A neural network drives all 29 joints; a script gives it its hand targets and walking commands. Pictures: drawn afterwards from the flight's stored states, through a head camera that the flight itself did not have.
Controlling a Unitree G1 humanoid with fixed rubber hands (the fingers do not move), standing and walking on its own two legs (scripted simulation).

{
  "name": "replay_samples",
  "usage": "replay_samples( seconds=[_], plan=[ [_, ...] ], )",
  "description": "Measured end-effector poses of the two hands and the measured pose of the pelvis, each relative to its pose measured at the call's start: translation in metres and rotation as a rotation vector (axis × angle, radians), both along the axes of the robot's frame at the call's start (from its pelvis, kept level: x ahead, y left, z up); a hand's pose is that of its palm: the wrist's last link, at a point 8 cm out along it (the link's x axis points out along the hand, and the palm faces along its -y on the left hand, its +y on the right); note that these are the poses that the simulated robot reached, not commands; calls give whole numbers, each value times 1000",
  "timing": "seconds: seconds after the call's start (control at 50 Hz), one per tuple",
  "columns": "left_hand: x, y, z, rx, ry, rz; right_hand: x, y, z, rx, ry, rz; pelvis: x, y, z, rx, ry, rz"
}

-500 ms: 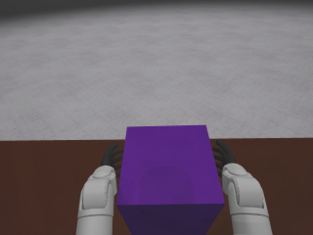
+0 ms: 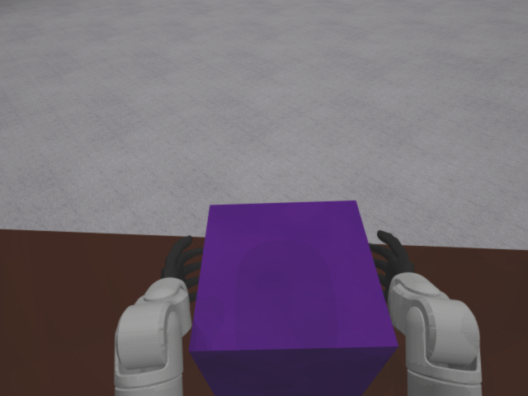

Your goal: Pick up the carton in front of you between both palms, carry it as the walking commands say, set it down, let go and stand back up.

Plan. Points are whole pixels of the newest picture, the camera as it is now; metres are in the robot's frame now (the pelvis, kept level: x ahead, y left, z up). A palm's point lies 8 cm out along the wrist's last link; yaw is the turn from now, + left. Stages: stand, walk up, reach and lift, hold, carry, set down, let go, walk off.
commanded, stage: carry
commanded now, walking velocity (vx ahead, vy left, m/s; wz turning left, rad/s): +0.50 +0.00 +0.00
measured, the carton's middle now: (285, 308) +0.27 +0.00 +0.02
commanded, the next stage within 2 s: none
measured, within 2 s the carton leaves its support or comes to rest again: neither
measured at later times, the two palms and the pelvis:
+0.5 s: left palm (202, 149) +0.60 +0.17 +0.07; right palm (347, 153) +0.57 -0.13 +0.08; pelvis +0.33 +0.04 +0.01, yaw -4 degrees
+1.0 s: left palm (234, 57) +1.00 +0.13 +0.11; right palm (336, 56) +1.00 -0.17 +0.11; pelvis +0.66 -0.02 +0.00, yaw -2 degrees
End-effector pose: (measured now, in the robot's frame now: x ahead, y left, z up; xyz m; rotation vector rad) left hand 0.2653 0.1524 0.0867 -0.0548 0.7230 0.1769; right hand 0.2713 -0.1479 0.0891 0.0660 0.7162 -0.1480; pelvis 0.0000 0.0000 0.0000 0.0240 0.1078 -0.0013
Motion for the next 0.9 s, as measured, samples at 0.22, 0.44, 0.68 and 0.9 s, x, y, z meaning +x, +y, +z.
replay_samples(
  seconds=[0.22, 0.44, 0.68, 0.9],
  plan=[
    [163, 26, -32, -12, -11, -35, 149, 26, -33, -29, -12, -18, 158, 34, -30, 7, -61, -55],
    [297, 15, -21, 2, 58, -148, 255, 17, -18, -32, 60, -116, 288, 47, 8, -55, -34, -72],
    [474, 1, 7, -7, -122, -41, 460, 1, 6, -12, -122, -36, 467, 10, -19, -43, -55, -30],
    [645, -15, 11, 48, -7, 2, 653, -15, 6, -21, -12, 53, 594, -23, -8, -17, -46, -16]
  ],
)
